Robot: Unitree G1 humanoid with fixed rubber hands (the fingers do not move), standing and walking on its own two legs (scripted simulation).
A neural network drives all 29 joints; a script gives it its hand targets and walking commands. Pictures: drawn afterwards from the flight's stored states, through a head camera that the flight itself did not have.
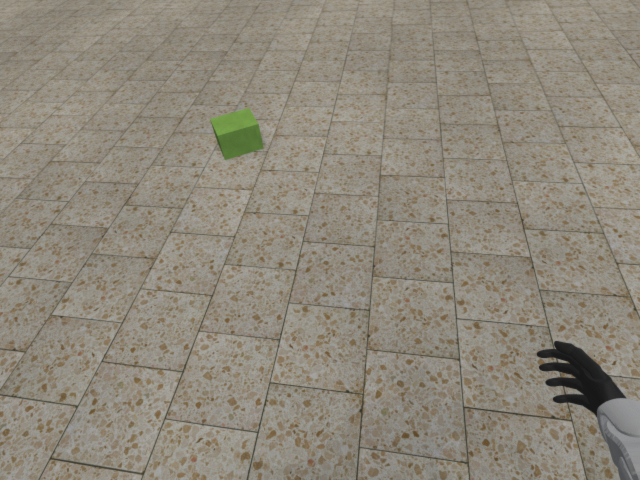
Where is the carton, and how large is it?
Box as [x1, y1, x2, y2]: [210, 108, 263, 159]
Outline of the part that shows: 248,108 210,119 218,144 225,159 263,147 258,124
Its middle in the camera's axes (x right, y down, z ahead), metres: -0.45 -0.57 +2.05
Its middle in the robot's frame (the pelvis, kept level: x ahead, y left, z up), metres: +1.77 +0.72 -0.69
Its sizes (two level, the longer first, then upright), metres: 0.214 0.173 0.149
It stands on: the floor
